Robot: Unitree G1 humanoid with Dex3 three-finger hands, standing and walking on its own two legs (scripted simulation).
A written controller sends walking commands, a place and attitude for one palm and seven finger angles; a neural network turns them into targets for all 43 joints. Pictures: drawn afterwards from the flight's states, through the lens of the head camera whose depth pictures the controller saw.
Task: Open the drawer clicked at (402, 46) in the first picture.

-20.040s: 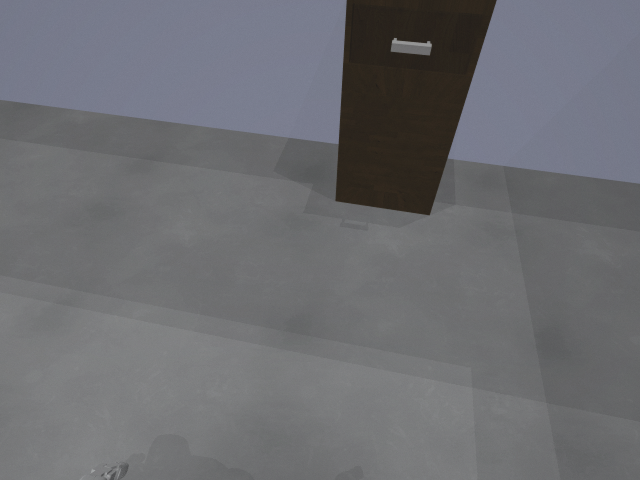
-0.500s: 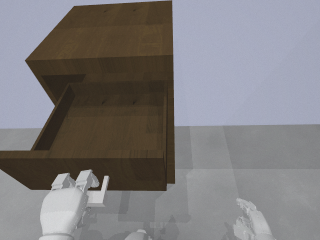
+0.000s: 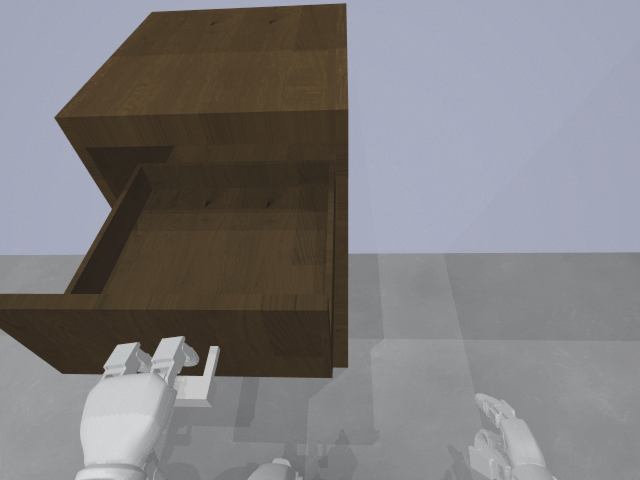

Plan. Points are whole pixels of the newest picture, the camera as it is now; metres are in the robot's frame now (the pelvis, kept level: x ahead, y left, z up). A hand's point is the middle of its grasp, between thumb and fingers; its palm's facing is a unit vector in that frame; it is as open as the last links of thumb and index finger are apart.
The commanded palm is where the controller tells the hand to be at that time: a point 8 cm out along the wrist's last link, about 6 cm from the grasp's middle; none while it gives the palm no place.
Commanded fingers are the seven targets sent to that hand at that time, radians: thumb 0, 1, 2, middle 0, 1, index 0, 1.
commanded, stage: lift the hand off the handle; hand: left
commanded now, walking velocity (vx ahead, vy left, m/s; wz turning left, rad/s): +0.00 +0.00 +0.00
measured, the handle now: (165, 372) +0.23 +0.22 +0.03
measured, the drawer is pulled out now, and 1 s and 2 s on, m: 0.30 0.29 0.29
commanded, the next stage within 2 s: draw the hand back to the body in 1.40 s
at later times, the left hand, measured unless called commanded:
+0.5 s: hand (136, 391) +0.20 +0.23 +0.06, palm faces +0.08 -0.14 -0.99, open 13.5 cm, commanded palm +0.17 +0.21 +0.13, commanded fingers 0.00 -0.50 0.30 -0.30 -1.20 -0.30 -1.20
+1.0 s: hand (117, 357) +0.20 +0.22 +0.14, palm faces +0.13 -0.15 -0.98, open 13.7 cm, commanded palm +0.17 +0.21 +0.20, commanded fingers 0.00 -0.50 0.30 -0.30 -1.20 -0.30 -1.20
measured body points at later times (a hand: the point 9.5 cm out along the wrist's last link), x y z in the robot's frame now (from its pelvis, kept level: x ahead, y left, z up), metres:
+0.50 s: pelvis +0.00 +0.01 +0.02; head +0.01 -0.03 +0.47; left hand +0.19 +0.23 +0.12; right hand +0.21 -0.21 -0.08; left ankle +0.07 +0.15 -0.68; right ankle -0.03 -0.11 -0.68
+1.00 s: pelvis +0.01 +0.01 +0.04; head +0.00 -0.03 +0.49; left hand +0.19 +0.22 +0.19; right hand +0.24 -0.17 -0.05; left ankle +0.07 +0.15 -0.68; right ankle -0.03 -0.11 -0.68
